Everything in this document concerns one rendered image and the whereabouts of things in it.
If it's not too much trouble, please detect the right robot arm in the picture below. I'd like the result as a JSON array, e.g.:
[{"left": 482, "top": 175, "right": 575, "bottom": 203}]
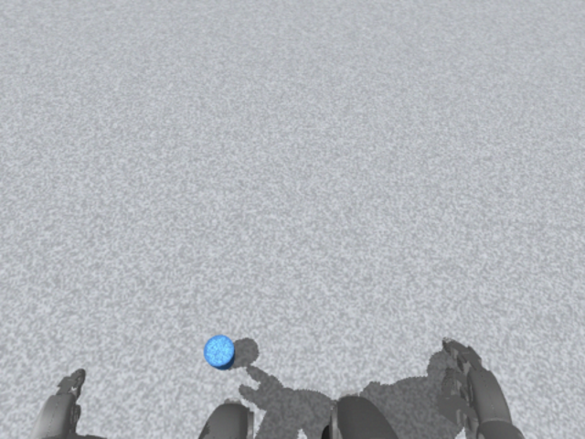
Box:
[{"left": 476, "top": 421, "right": 525, "bottom": 439}]

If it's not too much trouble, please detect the left robot hand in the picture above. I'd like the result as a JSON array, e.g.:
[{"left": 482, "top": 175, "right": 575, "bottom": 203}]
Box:
[{"left": 29, "top": 369, "right": 107, "bottom": 439}]

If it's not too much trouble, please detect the right robot hand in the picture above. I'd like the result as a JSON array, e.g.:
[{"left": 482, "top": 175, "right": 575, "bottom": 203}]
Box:
[{"left": 437, "top": 337, "right": 512, "bottom": 434}]

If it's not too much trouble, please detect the cup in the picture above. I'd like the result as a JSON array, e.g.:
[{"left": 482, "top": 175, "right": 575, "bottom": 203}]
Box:
[{"left": 204, "top": 335, "right": 235, "bottom": 370}]

